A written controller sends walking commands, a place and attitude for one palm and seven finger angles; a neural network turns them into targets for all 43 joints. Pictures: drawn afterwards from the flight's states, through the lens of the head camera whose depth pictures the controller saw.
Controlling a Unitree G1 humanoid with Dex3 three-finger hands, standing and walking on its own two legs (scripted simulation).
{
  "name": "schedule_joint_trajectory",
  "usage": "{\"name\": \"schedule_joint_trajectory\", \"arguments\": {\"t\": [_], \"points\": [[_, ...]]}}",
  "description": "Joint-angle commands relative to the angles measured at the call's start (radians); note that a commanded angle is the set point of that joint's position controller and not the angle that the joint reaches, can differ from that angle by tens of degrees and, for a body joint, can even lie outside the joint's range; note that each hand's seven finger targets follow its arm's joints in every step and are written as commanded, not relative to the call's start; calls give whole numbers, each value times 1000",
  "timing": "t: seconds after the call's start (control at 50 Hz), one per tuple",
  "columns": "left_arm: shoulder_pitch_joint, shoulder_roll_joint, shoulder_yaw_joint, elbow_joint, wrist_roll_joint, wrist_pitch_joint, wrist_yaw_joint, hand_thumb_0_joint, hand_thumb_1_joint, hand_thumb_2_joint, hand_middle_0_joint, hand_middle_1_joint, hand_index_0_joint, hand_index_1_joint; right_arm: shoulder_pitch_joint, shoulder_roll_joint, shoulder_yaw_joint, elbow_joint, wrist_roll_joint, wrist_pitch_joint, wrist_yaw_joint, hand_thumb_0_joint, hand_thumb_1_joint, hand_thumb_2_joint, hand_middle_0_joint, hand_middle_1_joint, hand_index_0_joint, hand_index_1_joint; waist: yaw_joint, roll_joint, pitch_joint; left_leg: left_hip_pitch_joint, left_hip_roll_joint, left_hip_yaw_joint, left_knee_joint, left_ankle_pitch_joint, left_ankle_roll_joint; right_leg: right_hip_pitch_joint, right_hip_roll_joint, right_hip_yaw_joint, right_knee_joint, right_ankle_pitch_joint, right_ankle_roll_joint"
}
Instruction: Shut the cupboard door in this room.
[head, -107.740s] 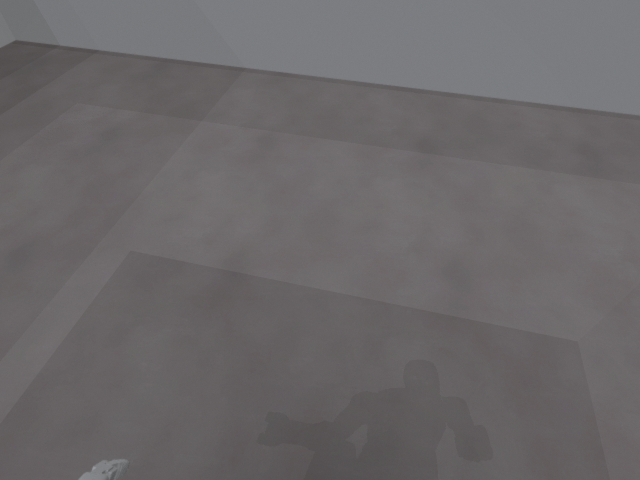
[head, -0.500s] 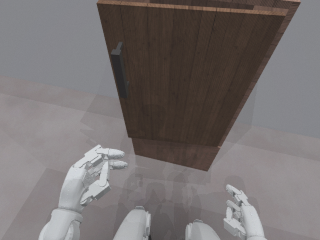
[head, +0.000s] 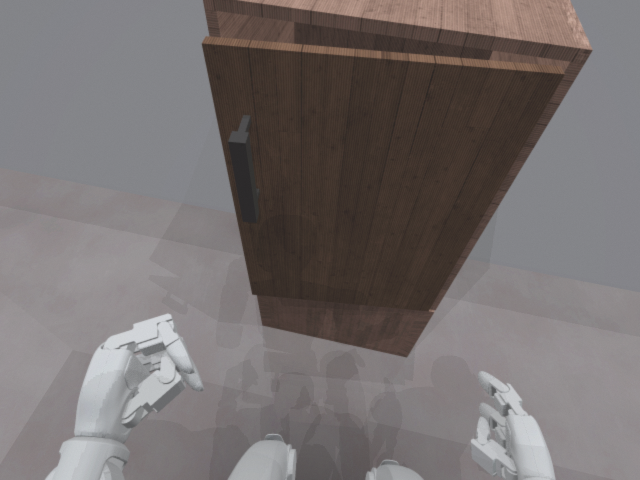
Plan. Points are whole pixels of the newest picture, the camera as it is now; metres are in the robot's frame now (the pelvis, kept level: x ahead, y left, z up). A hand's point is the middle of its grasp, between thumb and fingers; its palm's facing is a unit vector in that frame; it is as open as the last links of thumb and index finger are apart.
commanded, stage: raise the hand and make a fist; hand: left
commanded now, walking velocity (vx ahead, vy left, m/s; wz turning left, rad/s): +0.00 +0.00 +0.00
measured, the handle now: (248, 171) +0.51 +0.15 +0.08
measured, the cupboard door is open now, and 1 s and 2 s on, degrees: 7 7 7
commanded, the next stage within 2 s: bring the fist close to the handle in 0.72 s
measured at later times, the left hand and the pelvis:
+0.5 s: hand (171, 353) +0.23 +0.18 +0.08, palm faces -0.02 -1.00 -0.04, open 3.1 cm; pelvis +0.01 -0.01 +0.01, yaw +0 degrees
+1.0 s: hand (199, 341) +0.25 +0.15 +0.08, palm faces -0.03 -1.00 -0.04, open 3.1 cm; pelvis +0.00 -0.02 +0.01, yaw +1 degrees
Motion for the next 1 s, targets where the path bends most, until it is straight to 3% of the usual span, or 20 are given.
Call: {"name": "schedule_joint_trajectory", "arguments": {"t": [0.0, 0.14, 0.24, 0.36, 0.46, 0.5, 0.54, 0.6, 0.66, 0.8, 0.84, 0.96, 0.98], "points": [[-47, 77, 54, -180, -21, -46, -28, 0, 900, 900, -1300, -1500, -1300, -1500, -16, -130, -45, -148, 2, -38, -9, 0, -900, -900, 200, 300, 200, 300, -15, 40, -153, 265, 19, -136, -251, 99, -53, 9, 39, 12, -159, 135, -24], [-107, 141, 140, -185, -55, -25, -67, 0, 900, 900, -1300, -1500, -1300, -1500, -18, -131, -36, -145, 5, -34, -17, 0, -900, -900, 200, 300, 200, 300, -1, 47, -179, 289, 12, -126, -255, 155, -52, 68, 42, 19, -180, 177, -26], [-132, 143, 156, -142, -81, -24, -96, 0, 900, 900, -1300, -1500, -1300, -1500, -23, -135, -32, -132, 8, -41, -19, 0, -900, -900, 200, 300, 200, 300, -6, 22, -153, 273, 7, -115, -255, 151, -49, 86, 41, 29, -206, 175, -24], [-128, 135, 152, -114, -98, -7, -129, 0, 900, 900, -1300, -1500, -1300, -1500, -21, -136, -34, -128, 16, -55, -20, 0, -900, -900, 200, 300, 200, 300, -3, 38, -163, 286, 1, -98, -257, 182, -47, 118, 33, 41, -225, 203, -22], [-123, 147, 170, -115, -99, -25, -118, 0, 900, 900, -1300, -1500, -1300, -1500, -20, -138, -41, -123, 12, -58, -16, 0, -900, -900, 200, 300, 200, 300, 1, 13, -167, 272, -2, -87, -242, 205, -44, 130, 30, 53, -222, 225, -19], [-123, 146, 169, -113, -97, -36, -111, 0, 900, 900, -1300, -1500, -1300, -1500, -20, -135, -41, -122, 12, -58, -13, 0, -900, -900, 200, 300, 200, 300, 2, 38, -154, 269, -1, -86, -246, 184, -48, 112, 30, 53, -221, 200, -20], [-125, 164, 185, -105, -93, -42, -104, 0, 900, 900, -1300, -1500, -1300, -1500, -22, -139, -43, -120, 10, -55, -14, 0, -900, -900, 200, 300, 200, 300, 2, 7, -146, 249, 0, -86, -243, 167, -43, 116, 31, 60, -225, 179, -19], [-124, 150, 168, -119, -91, -50, -100, 0, 900, 900, -1300, -1500, -1300, -1500, -24, -136, -42, -127, 13, -52, -13, 0, -900, -900, 200, 300, 200, 300, 1, 39, -155, 257, -2, -80, -245, 153, -43, 110, 28, 65, -228, 163, -18], [-121, 146, 165, -103, -94, -46, -103, 0, 900, 900, -1300, -1500, -1300, -1500, -22, -137, -42, -127, 13, -48, -14, 0, -900, -900, 200, 300, 200, 300, -3, -3, -152, 241, -2, -79, -239, 150, -40, 119, 27, 72, -236, 161, -15], [-146, 140, 157, -109, -102, -50, -119, 0, 900, 900, -1300, -1500, -1300, -1500, -28, -134, -39, -123, 16, -51, -18, 0, -900, -900, 200, 300, 200, 300, -5, 9, -153, 229, -4, -72, -217, 150, -39, 122, 21, 98, -246, 146, -12], [-245, 148, 143, -102, -92, -50, -115, 0, 900, 900, -1300, -1500, -1300, -1500, -22, -140, -35, -108, 15, -53, -22, 0, -900, -900, 200, 300, 200, 300, -30, -3, -132, 221, 1, -80, -207, 136, -35, 90, 24, 92, -239, 138, -12], [-427, 120, 89, -33, -63, -30, -95, 0, 900, 900, -1300, -1500, -1300, -1500, -30, -140, -31, -84, 16, -63, -27, 0, -900, -900, 200, 300, 200, 300, -37, 29, -159, 230, 1, -86, -212, 90, -34, 65, 20, 97, -241, 87, -12], [-439, 141, 116, -20, -63, -21, -87, 0, 900, 900, -1300, -1500, -1300, -1500, -23, -141, -32, -79, 16, -62, -27, 0, -900, -900, 200, 300, 200, 300, -30, 3, -184, 233, 1, -85, -213, 104, -34, 90, 18, 102, -245, 98, -11]]}}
